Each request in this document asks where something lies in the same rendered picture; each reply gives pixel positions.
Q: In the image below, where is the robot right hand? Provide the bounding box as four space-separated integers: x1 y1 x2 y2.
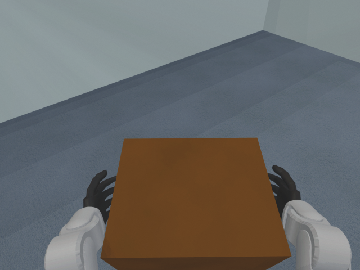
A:
268 165 301 219

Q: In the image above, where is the robot left hand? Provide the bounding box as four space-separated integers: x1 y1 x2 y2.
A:
83 170 116 224

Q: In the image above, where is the carton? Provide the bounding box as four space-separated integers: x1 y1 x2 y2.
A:
100 138 291 270

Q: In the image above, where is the robot right forearm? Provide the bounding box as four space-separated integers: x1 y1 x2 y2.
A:
281 200 352 270

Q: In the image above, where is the robot left forearm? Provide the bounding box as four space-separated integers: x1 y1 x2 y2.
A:
44 207 105 270

